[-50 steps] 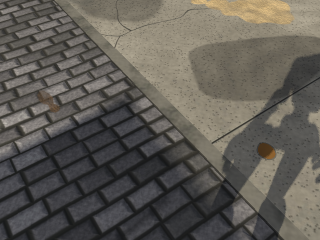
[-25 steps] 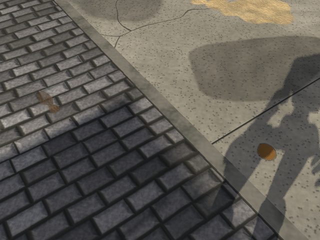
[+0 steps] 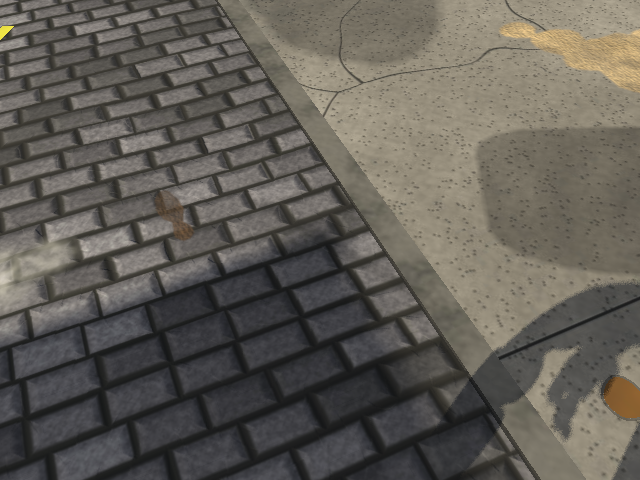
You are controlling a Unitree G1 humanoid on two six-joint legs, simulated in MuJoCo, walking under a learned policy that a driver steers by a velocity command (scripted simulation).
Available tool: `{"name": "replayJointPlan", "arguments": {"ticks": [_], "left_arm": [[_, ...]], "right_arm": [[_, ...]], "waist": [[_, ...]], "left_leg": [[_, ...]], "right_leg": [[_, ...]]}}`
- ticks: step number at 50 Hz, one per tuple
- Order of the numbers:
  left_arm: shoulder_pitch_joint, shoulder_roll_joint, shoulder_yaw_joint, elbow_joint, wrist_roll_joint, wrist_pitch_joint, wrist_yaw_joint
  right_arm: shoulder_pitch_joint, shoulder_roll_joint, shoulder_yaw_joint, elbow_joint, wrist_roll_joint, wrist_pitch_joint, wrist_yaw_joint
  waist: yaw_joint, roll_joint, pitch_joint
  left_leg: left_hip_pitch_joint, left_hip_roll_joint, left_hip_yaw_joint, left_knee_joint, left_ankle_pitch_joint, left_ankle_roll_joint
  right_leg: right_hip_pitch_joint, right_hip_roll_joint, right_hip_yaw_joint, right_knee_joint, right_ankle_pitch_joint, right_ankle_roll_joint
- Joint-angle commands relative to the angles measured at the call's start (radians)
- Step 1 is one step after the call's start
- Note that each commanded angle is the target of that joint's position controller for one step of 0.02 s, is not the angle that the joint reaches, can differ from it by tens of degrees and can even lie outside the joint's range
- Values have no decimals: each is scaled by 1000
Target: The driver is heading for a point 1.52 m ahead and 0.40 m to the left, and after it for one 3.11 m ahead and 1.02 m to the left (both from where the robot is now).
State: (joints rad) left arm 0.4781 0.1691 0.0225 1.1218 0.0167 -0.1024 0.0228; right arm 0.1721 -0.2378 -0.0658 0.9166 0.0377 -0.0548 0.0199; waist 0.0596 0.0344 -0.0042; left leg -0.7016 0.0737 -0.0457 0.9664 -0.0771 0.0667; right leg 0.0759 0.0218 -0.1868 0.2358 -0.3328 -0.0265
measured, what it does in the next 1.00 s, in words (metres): walks ahead, turning left: left foot, then right foot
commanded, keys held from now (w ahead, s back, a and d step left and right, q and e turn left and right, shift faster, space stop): w+q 0.58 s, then w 0.42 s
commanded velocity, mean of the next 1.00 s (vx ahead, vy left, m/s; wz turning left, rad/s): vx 0.49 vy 0.00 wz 0.43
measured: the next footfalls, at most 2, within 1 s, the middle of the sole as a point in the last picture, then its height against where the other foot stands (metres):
left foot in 0.18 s outside the picture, level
right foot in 0.68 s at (354, 434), level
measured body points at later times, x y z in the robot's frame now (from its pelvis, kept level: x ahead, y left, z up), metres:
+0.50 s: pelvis +0.28 +0.06 +0.01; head +0.31 +0.08 +0.46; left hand +0.41 +0.37 -0.08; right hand +0.41 -0.19 -0.11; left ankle +0.24 +0.11 -0.74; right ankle +0.50 -0.10 -0.67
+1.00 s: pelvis +0.56 +0.10 +0.01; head +0.59 +0.11 +0.46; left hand +0.45 +0.35 -0.11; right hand +0.84 -0.03 -0.09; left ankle +0.61 +0.31 -0.68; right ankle +0.57 +0.00 -0.74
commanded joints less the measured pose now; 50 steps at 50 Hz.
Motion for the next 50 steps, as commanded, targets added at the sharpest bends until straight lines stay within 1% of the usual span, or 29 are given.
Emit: {"name": "replayJointPlan", "arguments": {"ticks": [1, 4, 6, 8, 9, 10, 11, 12, 13, 14, 16, 17, 19, 21, 25, 29, 32, 33, 34, 35, 36, 37, 38, 39, 40, 41, 44, 46, 50], "left_arm": [[1, 174, 26, -58, -5, -6, 19], [24, 191, 32, -62, -17, 3, 19], [5, 221, 40, -78, -20, 11, 24], [-44, 260, 52, -107, -17, 26, 30], [-83, 266, 53, -132, -22, 23, 25], [-68, 190, 33, -167, 2, 8, 12], [30, 77, -1, -221, -22, -35, -12], [-135, 180, 27, -259, -59, -75, -24], [-201, 202, 34, -295, -76, -85, -23], [-205, 201, 39, -286, -59, -81, -11], [-152, 211, 57, -282, -33, -46, -2], [-150, 201, 61, -294, -23, -32, -1], [-207, 182, 60, -328, -1, -15, 4], [-312, 175, 57, -372, 6, -10, 10], [-483, 145, 42, -426, -8, -20, -1], [-555, 182, 47, -469, -22, -37, -26], [-502, 211, 56, -464, -22, -57, -42], [-419, 226, 66, -443, -17, -62, -41], [-290, 265, 80, -420, -2, -67, -36], [-121, 344, 101, -398, 15, -64, -29], [-31, 344, 111, -340, -8, -48, -40], [-76, 253, 85, -361, -28, -43, -42], [-137, 211, 72, -375, -26, -32, -38], [-192, 201, 64, -379, -17, -24, -39], [-222, 181, 56, -380, -11, -24, -41], [-233, 175, 52, -377, -6, -24, -43], [-206, 199, 58, -353, -19, -29, -45], [-187, 229, 67, -341, -24, -25, -38], [-136, 251, 69, -318, -36, -8, -32]], "right_arm": [[-184, 25, 25, -130, -9, -11, 21], [-243, 9, 25, -176, -7, -14, 43], [-210, -28, 7, -191, -7, -15, 54], [-12, -110, -35, -156, -4, -9, 58], [140, -176, -71, -118, -4, -2, 46], [235, -249, -89, -90, -7, 13, 18], [201, -303, -87, -128, -31, -2, 20], [213, -212, -67, -115, -36, -10, 19], [145, -164, -54, -118, -29, -24, 18], [48, -134, -43, -142, -22, -34, 24], [-34, -103, -29, -172, -31, -39, 23], [-30, -107, -29, -172, -26, -40, 18], [12, -133, -34, -165, -24, -43, 4], [61, -160, -41, -162, -25, -40, -14], [144, -168, -43, -157, -13, -26, -27], [197, -164, -42, -149, -7, -14, -33], [203, -162, -40, -149, -18, -4, -42], [190, -150, -35, -153, -20, -3, -41], [175, -112, -19, -166, -28, -7, -35], [249, -62, -2, -183, -27, -15, -32], [353, -55, 9, -168, -2, -24, -30], [290, -150, -9, -167, 10, -28, -29], [175, -169, -12, -189, 4, -28, -28], [107, -154, -10, -210, -14, -31, -27], [84, -144, -14, -217, -29, -31, -26], [99, -126, -13, -217, -28, -28, -23], [100, -77, 0, -223, -28, -21, -21], [32, -64, 9, -247, -34, -24, -21], [-95, -50, 18, -275, -26, -34, -10]], "waist": [[5, -90, 173], [-5, -92, 172], [-58, -137, 107], [-178, -188, -27], [-265, -166, -104], [-246, 47, -180], [-130, 195, -365], [-196, 73, -303], [-157, 42, -149], [-93, -79, -74], [-19, -67, -35], [-8, -52, -25], [-12, -31, -5], [-43, -7, 16], [-116, 35, 18], [-140, 57, 0], [-106, 96, -19], [-60, 105, -50], [1, 84, -155], [21, -88, -320], [6, -369, -386], [23, -235, -247], [28, -132, -124], [4, -71, -38], [-24, -69, -6], [-47, -93, -1], [-60, -119, -4], [-45, -105, 3], [-2, -112, 20]], "left_leg": [[-52, 3, 79, -163, 83, -5], [6, -23, 138, -264, 54, 34], [127, -86, 193, -274, -7, 74], [390, -151, 204, -286, -61, 127], [640, -161, 153, -377, -11, 165], [908, 37, -175, -400, -55, 222], [1147, 289, -815, -595, -216, 444], [1086, 251, -784, -710, -281, 372], [933, 215, -612, -719, -222, 317], [753, 163, -485, -728, -111, 275], [531, 92, -330, -749, 16, 241], [476, 75, -300, -760, 50, 242], [396, 50, -236, -774, 129, 244], [376, 23, -206, -772, 142, 230], [413, -13, -200, -732, 34, 169], [529, 34, -302, -640, 1, 154], [619, 80, -355, -556, 76, 136], [622, 51, -340, -490, 186, 117], [567, 0, -291, -315, 228, 86], [295, -113, -180, 14, 29, 16], [32, -181, -124, 272, -484, -26], [-84, -121, -175, 366, -458, -21], [-103, -81, -139, 381, -371, -21], [-84, -47, -105, 324, -306, -21], [-49, -9, -90, 254, -260, -20], [1, 11, -75, 213, -240, -22], [29, 32, -27, 89, -202, -41], [18, 40, -11, -39, -117, -54], [94, 8, 28, -290, 78, -60]], "right_leg": [[-125, -263, 58, -129, 457, -88], [-55, -283, -8, -66, 649, -78], [-1, -299, -42, 67, 1030, -65], [-17, -307, -45, 357, 1257, -52], [-140, -266, -47, 589, 1133, -25], [-433, -162, -34, 965, 370, 11], [-748, 32, 183, 1280, -253, 35], [-857, -17, 321, 1311, -183, 1], [-896, -64, 301, 1235, -83, -22], [-830, -111, 294, 1149, -16, -19], [-682, -164, 296, 1032, 30, 4], [-657, -171, 286, 981, 36, 20], [-652, -166, 255, 878, 96, 54], [-686, -145, 236, 727, 213, 79], [-645, -70, 228, 391, 424, 77], [-619, -36, 252, 269, 401, 61], [-548, -31, 237, 227, 300, 16], [-434, -17, 214, 184, 299, -15], [-219, -88, 269, 210, 312, -72], [158, -292, 562, 225, 274, -201], [324, -445, 948, 108, 53, -312], [241, -421, 931, 67, -122, -271], [109, -375, 775, 56, -97, -226], [-32, -330, 667, 25, 18, -211], [-114, -292, 594, 1, 115, -199], [-170, -262, 540, -22, 174, -192], [-218, -239, 435, -71, 317, -212], [-217, -237, 385, -90, 374, -215], [-221, -200, 289, -89, 374, -175]]}}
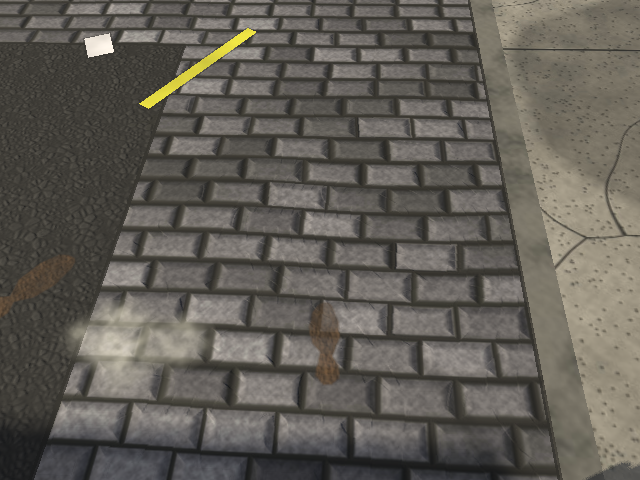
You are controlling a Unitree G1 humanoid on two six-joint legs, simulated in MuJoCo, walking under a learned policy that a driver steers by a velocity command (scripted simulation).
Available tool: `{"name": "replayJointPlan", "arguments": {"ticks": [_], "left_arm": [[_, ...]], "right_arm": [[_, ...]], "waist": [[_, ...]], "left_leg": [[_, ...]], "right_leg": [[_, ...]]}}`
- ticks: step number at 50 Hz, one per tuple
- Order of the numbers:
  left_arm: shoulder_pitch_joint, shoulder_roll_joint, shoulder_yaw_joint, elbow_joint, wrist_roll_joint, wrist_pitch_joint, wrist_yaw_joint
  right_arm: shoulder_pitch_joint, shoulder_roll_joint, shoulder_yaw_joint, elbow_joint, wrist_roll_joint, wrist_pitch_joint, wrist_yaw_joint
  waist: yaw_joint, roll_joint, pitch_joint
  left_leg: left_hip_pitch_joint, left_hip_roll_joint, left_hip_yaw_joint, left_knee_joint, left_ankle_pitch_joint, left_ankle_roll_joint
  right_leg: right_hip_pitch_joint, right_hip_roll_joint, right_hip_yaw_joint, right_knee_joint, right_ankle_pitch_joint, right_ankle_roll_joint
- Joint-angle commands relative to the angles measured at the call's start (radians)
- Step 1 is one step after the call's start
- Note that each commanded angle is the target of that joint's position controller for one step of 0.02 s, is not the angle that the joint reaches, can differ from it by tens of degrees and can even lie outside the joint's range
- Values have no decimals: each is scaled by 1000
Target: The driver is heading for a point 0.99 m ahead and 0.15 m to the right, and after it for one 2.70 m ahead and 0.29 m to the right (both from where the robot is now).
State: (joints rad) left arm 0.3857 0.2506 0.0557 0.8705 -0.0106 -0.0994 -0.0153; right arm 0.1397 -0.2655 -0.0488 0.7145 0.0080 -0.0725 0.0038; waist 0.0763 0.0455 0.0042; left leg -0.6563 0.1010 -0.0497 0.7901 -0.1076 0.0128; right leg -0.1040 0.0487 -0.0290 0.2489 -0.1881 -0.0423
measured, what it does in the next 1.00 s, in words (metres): walks ahead: left foot, then right foot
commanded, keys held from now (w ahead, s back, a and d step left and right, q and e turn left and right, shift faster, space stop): w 1.00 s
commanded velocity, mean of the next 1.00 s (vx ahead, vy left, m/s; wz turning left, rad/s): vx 0.50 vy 0.00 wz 0.03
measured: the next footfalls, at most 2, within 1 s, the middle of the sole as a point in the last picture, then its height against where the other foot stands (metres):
left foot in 0.18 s outside the picture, level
right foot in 0.72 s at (408, 443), level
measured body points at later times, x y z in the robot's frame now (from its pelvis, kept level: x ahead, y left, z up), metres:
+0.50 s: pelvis +0.26 +0.06 +0.00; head +0.28 +0.07 +0.45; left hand +0.43 +0.32 -0.11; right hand +0.30 -0.22 -0.12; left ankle +0.23 +0.15 -0.75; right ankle +0.41 -0.12 -0.68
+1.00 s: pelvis +0.53 -0.01 +0.00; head +0.55 -0.02 +0.45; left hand +0.58 +0.27 -0.12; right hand +0.68 -0.28 -0.11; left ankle +0.63 +0.18 -0.67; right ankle +0.53 -0.09 -0.75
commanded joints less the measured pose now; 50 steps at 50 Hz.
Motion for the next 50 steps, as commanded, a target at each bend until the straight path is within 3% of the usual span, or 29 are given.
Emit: {"name": "replayJointPlan", "arguments": {"ticks": [1, 4, 6, 8, 9, 10, 11, 12, 13, 14, 15, 16, 18, 20, 26, 29, 31, 34, 35, 36, 37, 38, 39, 40, 41, 42, 43, 45, 50], "left_arm": [[-22, 174, 36, -58, -11, -8, 7], [21, 180, 36, -34, -16, 6, 7], [20, 196, 40, -27, -18, 16, 11], [-6, 208, 40, -28, -19, 27, 16], [-6, 184, 30, -33, -12, 28, 18], [-10, 126, 5, -68, 18, 23, 22], [106, 32, -21, -77, 2, 1, 16], [41, 144, 4, -68, -19, -13, 11], [-45, 175, 13, -94, -29, -20, 7], [-83, 161, 12, -97, -19, -18, 11], [-99, 152, 15, -101, -2, -12, 13], [-79, 137, 16, -98, -1, -1, 11], [-63, 105, 12, -93, -1, 20, 13], [-114, 97, 10, -113, 7, 28, 16], [-318, 64, -5, -168, 4, 14, 0], [-407, 69, -8, -203, -4, 7, -15], [-439, 79, -7, -225, -7, 2, -27], [-381, 113, 6, -222, -4, -5, -36], [-283, 137, 21, -195, 0, -6, -31], [-122, 189, 45, -149, 4, -4, -21], [23, 284, 67, -131, 25, -1, -12], [69, 280, 65, -111, 12, 5, -18], [44, 203, 42, -115, 1, 6, -16], [-35, 180, 32, -127, -3, 8, -14], [-101, 158, 25, -137, 5, 10, -14], [-144, 131, 18, -143, 15, 7, -18], [-164, 119, 15, -143, 22, 3, -20], [-165, 123, 18, -130, 15, -10, -21], [-102, 159, 29, -85, 10, -6, 1]], "right_arm": [[-92, -25, 1, -81, 7, -17, 10], [-164, -41, -3, -113, 16, -22, 24], [-170, -61, -9, -125, 16, -28, 32], [-52, -102, -32, -95, 9, -31, 31], [99, -151, -56, -52, 2, -30, 22], [292, -237, -78, -22, -12, -24, 9], [312, -284, -83, -6, -12, -19, 18], [297, -188, -59, -11, 1, -19, 21], [232, -154, -45, -18, 6, -20, 21], [163, -134, -37, -27, 0, -20, 24], [116, -110, -31, -32, -7, -20, 28], [93, -100, -28, -31, -14, -24, 30], [92, -103, -32, -15, -9, -37, 31], [112, -125, -39, 6, -8, -43, 23], [199, -157, -43, 61, 3, -27, 1], [257, -172, -46, 95, 10, -16, -1], [275, -177, -48, 113, 12, -5, -4], [255, -195, -54, 124, 14, 9, -11], [234, -197, -53, 122, 14, 15, -13], [234, -170, -41, 115, 7, 17, -16], [305, -90, -14, 84, -8, 4, -14], [367, -31, 7, 98, -6, -17, -6], [278, -136, -19, 90, 20, -32, 2], [192, -158, -25, 62, 32, -39, 4], [147, -148, -24, 55, 20, -39, 0], [143, -138, -29, 56, 8, -30, -3], [170, -121, -30, 64, 7, -18, -4], [193, -88, -25, 74, 6, 3, -9], [42, -70, -21, 32, -6, 3, -10]], "waist": [[-6, -126, 17], [8, -134, 38], [-10, -144, 38], [-92, -139, -29], [-157, -115, -127], [-221, 36, -286], [-151, 290, -377], [-184, 159, -297], [-170, 106, -172], [-137, 25, -112], [-108, 12, -64], [-77, 40, -57], [-53, 42, -46], [-54, 18, -17], [-123, 5, 34], [-157, 6, 57], [-156, 15, 66], [-107, 43, 23], [-48, 42, -36], [18, 18, -148], [28, -144, -316], [13, -327, -417], [37, -232, -315], [18, -176, -177], [-12, -108, -102], [-46, -106, -56], [-76, -130, -52], [-98, -132, -40], [-68, -101, 13]], "left_leg": [[64, -29, 39, -148, 129, -8], [68, -44, 41, -220, 105, 12], [96, -55, 44, -262, 43, 39], [291, -97, 82, -322, 26, 76], [516, -83, 67, -316, 43, 109], [814, 139, -188, -292, 88, 185], [1052, 304, -622, -419, -117, 326], [993, 275, -625, -469, -230, 293], [869, 241, -480, -484, -177, 255], [737, 198, -379, -506, -70, 237], [634, 161, -307, -539, 7, 231], [567, 141, -262, -570, 49, 229], [501, 122, -196, -616, 113, 242], [486, 119, -148, -642, 166, 250], [521, 80, -33, -658, 152, 199], [597, 112, -41, -632, 125, 195], [666, 143, -53, -594, 154, 185], [724, 156, -51, -495, 354, 153], [712, 123, -19, -380, 516, 133], [621, 68, 24, -183, 527, 102], [284, -34, 78, 193, 210, 41], [22, -163, -14, 422, -469, 11], [-93, -103, -82, 519, -459, 23], [-130, -52, -45, 505, -362, 33], [-94, -12, -23, 451, -276, 31], [-40, 19, -23, 397, -221, 27], [22, 36, -29, 370, -186, 23], [55, 43, -18, 325, -150, 6], [-38, 47, -7, 72, 86, -25]], "right_leg": [[-32, -233, 128, -97, 221, -156], [38, -275, 147, -66, 207, -145], [87, -303, 158, -28, 248, -128], [90, -274, 116, 119, 473, -95], [16, -224, 70, 305, 521, -66], [-201, -155, 12, 648, 220, -22], [-561, -7, 55, 931, -382, 18], [-677, -65, 141, 1033, -383, 9], [-714, -107, 119, 1029, -283, -2], [-670, -147, 98, 985, -196, 5], [-632, -171, 95, 931, -144, 13], [-572, -191, 101, 903, -109, 19], [-533, -195, 90, 859, -71, 35], [-574, -198, 87, 785, 2, 53], [-557, -159, 49, 430, 284, 51], [-561, -137, 40, 343, 277, 38], [-576, -128, 44, 302, 217, 16], [-455, -89, 13, 258, 112, -26], [-309, -54, -21, 229, 119, -49], [-59, -74, -2, 249, 160, -85], [341, -322, 333, 276, 153, -204], [516, -448, 717, 125, -21, -294], [451, -418, 677, 80, -138, -249], [302, -389, 540, 56, -104, -214], [157, -350, 443, 26, -24, -199], [47, -314, 370, -10, 49, -189], [-19, -292, 327, -42, 79, -187], [-79, -274, 260, -89, 138, -202], [-49, -249, 149, -129, 228, -187]]}}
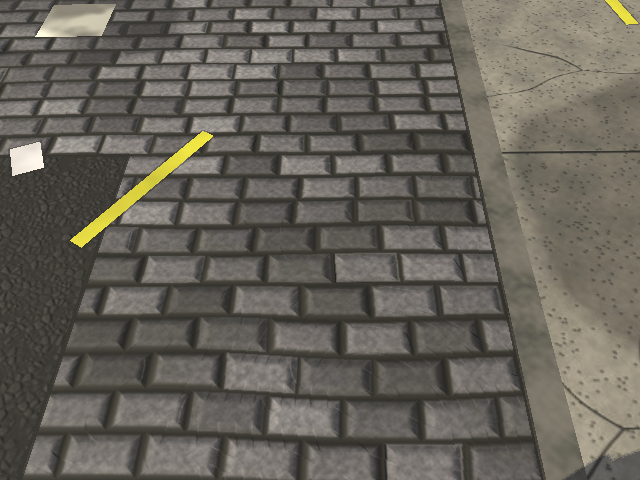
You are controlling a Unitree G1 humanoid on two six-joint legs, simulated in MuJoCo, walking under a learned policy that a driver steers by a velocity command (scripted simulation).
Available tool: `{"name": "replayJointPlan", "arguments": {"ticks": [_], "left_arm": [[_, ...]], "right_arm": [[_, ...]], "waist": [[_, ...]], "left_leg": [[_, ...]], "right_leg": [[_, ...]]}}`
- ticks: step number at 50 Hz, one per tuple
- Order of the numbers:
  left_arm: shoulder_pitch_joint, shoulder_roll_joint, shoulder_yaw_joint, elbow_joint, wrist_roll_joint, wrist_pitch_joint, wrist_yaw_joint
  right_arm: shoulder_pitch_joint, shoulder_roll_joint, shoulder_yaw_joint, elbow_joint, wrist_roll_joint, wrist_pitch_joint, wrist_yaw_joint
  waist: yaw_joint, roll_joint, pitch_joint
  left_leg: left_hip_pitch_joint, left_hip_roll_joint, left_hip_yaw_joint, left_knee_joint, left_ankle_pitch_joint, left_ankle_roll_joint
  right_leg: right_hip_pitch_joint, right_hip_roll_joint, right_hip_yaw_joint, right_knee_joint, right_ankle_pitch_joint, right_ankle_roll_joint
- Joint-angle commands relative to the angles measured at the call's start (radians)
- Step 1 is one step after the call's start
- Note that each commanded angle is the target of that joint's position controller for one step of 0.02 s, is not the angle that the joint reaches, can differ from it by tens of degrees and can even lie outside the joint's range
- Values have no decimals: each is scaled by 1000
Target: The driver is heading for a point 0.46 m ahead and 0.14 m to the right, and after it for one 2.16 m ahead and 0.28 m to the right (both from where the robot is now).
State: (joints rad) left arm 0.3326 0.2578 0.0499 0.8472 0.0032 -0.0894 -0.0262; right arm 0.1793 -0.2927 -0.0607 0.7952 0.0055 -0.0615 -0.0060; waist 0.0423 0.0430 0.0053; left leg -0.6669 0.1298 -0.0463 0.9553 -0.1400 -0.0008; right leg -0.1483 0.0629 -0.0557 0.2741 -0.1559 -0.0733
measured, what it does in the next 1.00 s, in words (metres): walks ahead, turning right: left foot, then right foot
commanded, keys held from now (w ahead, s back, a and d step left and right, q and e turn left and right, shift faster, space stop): w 0.12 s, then w+e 0.48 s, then e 0.20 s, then no key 0.20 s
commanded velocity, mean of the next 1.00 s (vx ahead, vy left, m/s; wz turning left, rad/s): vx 0.40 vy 0.00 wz -0.35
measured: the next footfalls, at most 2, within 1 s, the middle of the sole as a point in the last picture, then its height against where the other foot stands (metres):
left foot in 0.26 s outside the picture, level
right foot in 0.78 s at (422, 460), level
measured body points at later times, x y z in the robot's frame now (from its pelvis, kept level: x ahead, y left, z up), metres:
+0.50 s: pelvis +0.27 +0.07 +0.00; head +0.29 +0.07 +0.45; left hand +0.41 +0.33 -0.13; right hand +0.30 -0.22 -0.12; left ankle +0.28 +0.16 -0.75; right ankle +0.28 -0.10 -0.66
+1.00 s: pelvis +0.45 -0.03 -0.02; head +0.50 -0.06 +0.43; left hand +0.69 +0.17 -0.11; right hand +0.48 -0.34 -0.14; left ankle +0.50 +0.14 -0.67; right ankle +0.51 -0.12 -0.75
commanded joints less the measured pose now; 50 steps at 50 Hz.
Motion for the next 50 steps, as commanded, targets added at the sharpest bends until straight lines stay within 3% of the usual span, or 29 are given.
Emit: {"name": "replayJointPlan", "arguments": {"ticks": [1, 4, 8, 11, 12, 13, 14, 15, 16, 17, 18, 19, 20, 22, 25, 30, 32, 34, 36, 38, 39, 40, 41, 42, 43, 44, 45, 47, 50], "left_arm": [[-37, 155, 35, -56, -6, -13, 15], [14, 173, 38, -29, -15, -5, 21], [78, 179, 42, 11, -24, 16, 26], [53, 203, 52, 15, -29, 30, 35], [28, 205, 52, 11, -30, 34, 36], [27, 172, 40, 5, -22, 34, 36], [32, 101, 13, -27, 5, 32, 36], [166, 8, -10, -34, -19, 12, 31], [106, 128, 17, -17, -43, 3, 31], [22, 166, 32, -43, -54, 0, 31], [-15, 153, 32, -47, -47, 4, 36], [-29, 142, 38, -49, -36, 12, 38], [-5, 123, 40, -46, -36, 26, 35], [0, 86, 38, -51, -39, 50, 33], [-52, 74, 40, -81, -30, 67, 34], [-191, 50, 28, -129, -24, 56, 4], [-261, 42, 22, -162, -15, 54, -9], [-283, 51, 26, -191, -11, 55, -22], [-241, 84, 43, -203, -9, 61, -31], [-63, 150, 78, -167, -12, 63, -29], [44, 209, 106, -142, -8, 65, -9], [36, 316, 119, -145, -6, 73, 16], [-12, 330, 108, -211, 17, 60, 6], [-29, 252, 89, -231, 11, 57, -5], [-84, 203, 74, -226, -2, 51, -4], [-131, 163, 61, -221, -14, 50, 0], [-163, 139, 52, -221, -10, 52, 6], [-183, 144, 50, -220, 14, 51, 9], [-186, 154, 50, -205, 16, 45, 20]], "right_arm": [[-29, -35, -6, -56, -3, -11, 4], [-131, -20, 3, -81, 4, -21, 16], [-233, -31, 4, -127, 11, -34, 38], [-178, -71, -10, -122, 11, -49, 47], [-91, -94, -24, -98, 8, -53, 43], [64, -147, -49, -54, 2, -55, 32], [244, -226, -69, -31, -15, -52, 20], [266, -264, -75, -11, -18, -42, 25], [242, -158, -49, -27, -10, -41, 24], [179, -116, -35, -32, -4, -43, 20], [110, -95, -27, -35, -7, -44, 20], [60, -66, -21, -33, -10, -47, 22], [33, -55, -18, -29, -18, -52, 22], [11, -55, -23, -16, -19, -62, 20], [22, -84, -35, 8, -22, -66, 9], [51, -121, -46, 31, -17, -49, -8], [57, -135, -49, 36, -11, -34, -15], [71, -155, -55, 44, 1, -14, -21], [52, -181, -64, 38, 21, 3, -28], [10, -189, -68, 22, 39, 17, -32], [30, -162, -58, 23, 32, 14, -27], [105, -30, -20, -8, -40, 6, -16], [193, -47, -6, -19, -27, -10, -3], [93, -134, -27, -13, 12, -15, 2], [29, -128, -24, -35, 26, -12, -2], [17, -115, -24, -17, 10, -2, -16], [16, -127, -29, -16, -2, 14, -27], [52, -120, -34, -6, -3, 42, -33], [53, -86, -25, 2, -10, 55, -43]], "waist": [[-22, -100, 19], [18, -98, 42], [43, -99, 74], [-11, -128, 42], [-66, -128, -5], [-132, -107, -117], [-189, 29, -291], [-117, 305, -399], [-156, 173, -320], [-148, 119, -189], [-116, 50, -123], [-89, 50, -66], [-59, 78, -49], [-38, 67, -20], [-34, 26, 18], [-79, 2, 57], [-97, -9, 89], [-97, 10, 75], [-60, 46, 28], [42, 41, -67], [95, -28, -130], [-3, -306, -200], [-32, -314, -429], [37, -119, -430], [18, -92, -303], [-12, -26, -207], [-37, -55, -170], [-71, -96, -156], [-76, -106, -164]], "left_leg": [[-18, 9, -2, -157, 166, -11], [14, -21, 27, -307, 245, -8], [4, -46, 20, -411, 181, 11], [126, -77, 23, -467, 82, 38], [261, -103, 48, -501, 75, 55], [507, -87, 40, -484, 99, 87], [817, 122, -177, -449, 114, 149], [1074, 303, -599, -573, -103, 279], [1002, 272, -594, -631, -228, 243], [880, 246, -441, -650, -213, 202], [751, 211, -341, -681, -131, 184], [651, 176, -254, -717, -68, 176], [583, 156, -185, -751, -27, 168], [523, 144, -90, -798, 51, 179], [523, 146, 15, -827, 142, 189], [573, 125, 166, -838, 185, 165], [598, 128, 218, -797, 322, 155], [652, 141, 244, -724, 479, 139], [699, 149, 255, -613, 679, 115], [687, 117, 270, -356, 773, 73], [578, 59, 284, -124, 584, 14], [255, -57, 267, 212, -341, -47], [51, -191, 52, 492, -622, -79], [24, -131, -52, 512, -529, -58], [-14, -96, -30, 447, -433, -40], [1, -51, -23, 371, -369, -43], [58, -30, -29, 313, -329, -43], [170, -36, -19, 257, -293, -43], [197, -43, -12, 116, -245, -58]], "right_leg": [[1, -253, 154, -156, 197, -145], [34, -251, 123, -154, 166, -130], [137, -301, 161, -93, 173, -127], [171, -323, 207, -6, 263, -103], [152, -295, 191, 86, 383, -84], [73, -233, 152, 271, 413, -52], [-137, -148, 94, 603, 119, -7], [-490, -10, 108, 892, -434, 39], [-582, -66, 204, 1000, -425, 37], [-627, -106, 185, 1011, -330, 30], [-589, -150, 167, 982, -244, 36], [-556, -176, 168, 934, -187, 41], [-497, -198, 173, 912, -146, 44], [-475, -209, 161, 891, -111, 53], [-544, -214, 172, 809, -9, 69], [-533, -196, 99, 536, 192, 64], [-517, -177, 50, 442, 201, 57], [-487, -151, 11, 394, 161, 44], [-410, -105, -23, 371, 74, 15], [-195, -31, -54, 284, 80, -35], [6, -24, -6, 196, 274, -71], [282, -256, 296, 295, 781, -158], [465, -471, 749, 203, 719, -392], [410, -430, 652, 143, 629, -345], [294, -385, 522, 132, 539, -291], [157, -337, 435, 116, 484, -242], [45, -314, 393, 94, 463, -224], [-88, -284, 341, 54, 464, -214], [-114, -264, 277, 41, 483, -208]]}}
